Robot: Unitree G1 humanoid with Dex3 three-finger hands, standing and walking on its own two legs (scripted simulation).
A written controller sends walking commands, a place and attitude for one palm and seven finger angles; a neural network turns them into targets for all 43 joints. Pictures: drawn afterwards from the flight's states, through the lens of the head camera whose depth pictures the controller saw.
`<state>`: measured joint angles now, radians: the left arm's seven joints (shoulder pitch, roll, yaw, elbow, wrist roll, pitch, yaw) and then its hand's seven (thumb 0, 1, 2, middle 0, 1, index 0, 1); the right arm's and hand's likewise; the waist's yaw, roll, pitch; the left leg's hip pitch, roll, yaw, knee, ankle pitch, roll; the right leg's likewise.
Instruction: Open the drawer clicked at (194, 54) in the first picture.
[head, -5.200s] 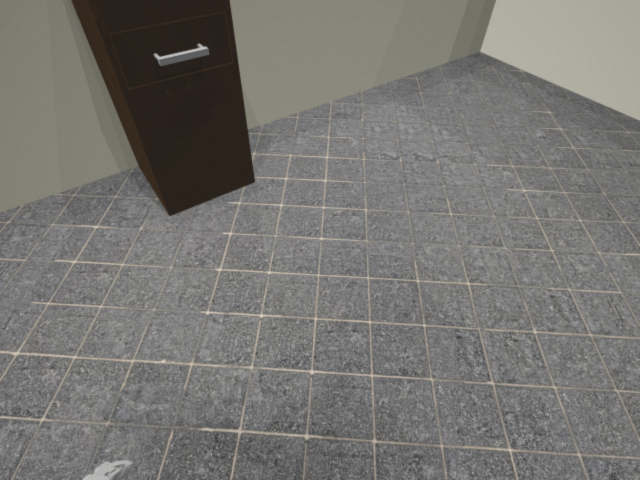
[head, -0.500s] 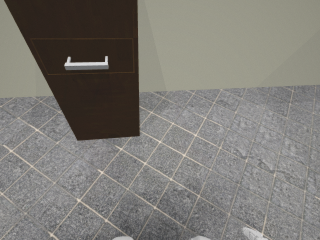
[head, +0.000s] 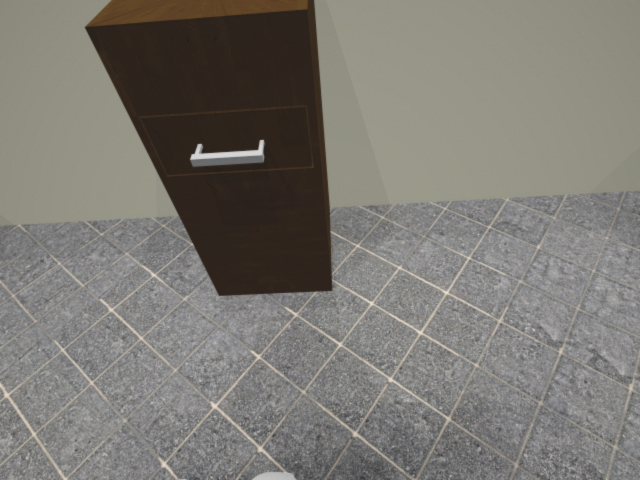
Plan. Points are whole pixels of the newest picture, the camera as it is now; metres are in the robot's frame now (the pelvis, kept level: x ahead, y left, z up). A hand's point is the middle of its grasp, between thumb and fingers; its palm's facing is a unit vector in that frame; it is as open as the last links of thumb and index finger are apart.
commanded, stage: take the last steps up to it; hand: left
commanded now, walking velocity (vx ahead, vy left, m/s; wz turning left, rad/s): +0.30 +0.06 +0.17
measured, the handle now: (229, 152) +0.83 +0.26 -0.08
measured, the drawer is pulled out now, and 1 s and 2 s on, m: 0.00 0.00 0.00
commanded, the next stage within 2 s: come to a stop and stand still in 1.02 s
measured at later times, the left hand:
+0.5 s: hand out of the picture -0.05 +0.25 -0.18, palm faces +0.16 -0.98 -0.15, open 7.4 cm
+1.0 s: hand (199, 358) +0.35 +0.25 -0.18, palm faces +0.02 -0.99 -0.17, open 7.4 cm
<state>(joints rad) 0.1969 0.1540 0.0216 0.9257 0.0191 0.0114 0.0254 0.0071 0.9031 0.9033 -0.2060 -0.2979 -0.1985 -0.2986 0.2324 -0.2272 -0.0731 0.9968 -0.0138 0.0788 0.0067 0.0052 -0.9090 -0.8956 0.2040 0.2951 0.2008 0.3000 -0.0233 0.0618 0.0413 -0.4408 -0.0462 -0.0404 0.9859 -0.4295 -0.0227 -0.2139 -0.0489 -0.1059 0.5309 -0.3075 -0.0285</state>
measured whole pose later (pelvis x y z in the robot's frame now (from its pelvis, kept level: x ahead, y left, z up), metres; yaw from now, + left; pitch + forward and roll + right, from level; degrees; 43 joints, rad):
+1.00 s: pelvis +0.24 +0.08 -0.02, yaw +3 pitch -1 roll +0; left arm 0.09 0.15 0.04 1.01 0.02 -0.06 -0.01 0.01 0.91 0.90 -0.20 -0.30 -0.19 -0.30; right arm 0.51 -0.09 -0.02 1.21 0.00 -0.03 -0.03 0.00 -0.91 -0.90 0.21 0.30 0.20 0.30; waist -0.05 0.02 0.09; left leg -0.05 0.04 0.11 0.88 -0.52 0.01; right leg -0.41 -0.01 -0.16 0.65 -0.20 -0.09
